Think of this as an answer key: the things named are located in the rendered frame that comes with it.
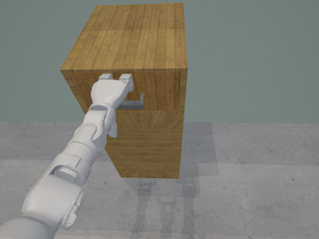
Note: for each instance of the drawer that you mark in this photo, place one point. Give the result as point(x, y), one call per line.
point(160, 88)

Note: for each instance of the robot left upper arm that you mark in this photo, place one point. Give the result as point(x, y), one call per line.
point(54, 206)

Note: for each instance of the handle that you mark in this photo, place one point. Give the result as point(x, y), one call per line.
point(133, 105)

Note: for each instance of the cabinet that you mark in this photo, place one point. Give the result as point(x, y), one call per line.
point(137, 38)

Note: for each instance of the robot left forearm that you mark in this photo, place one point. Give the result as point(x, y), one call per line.
point(75, 161)

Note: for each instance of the left robot hand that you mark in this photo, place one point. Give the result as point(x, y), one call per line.
point(112, 92)

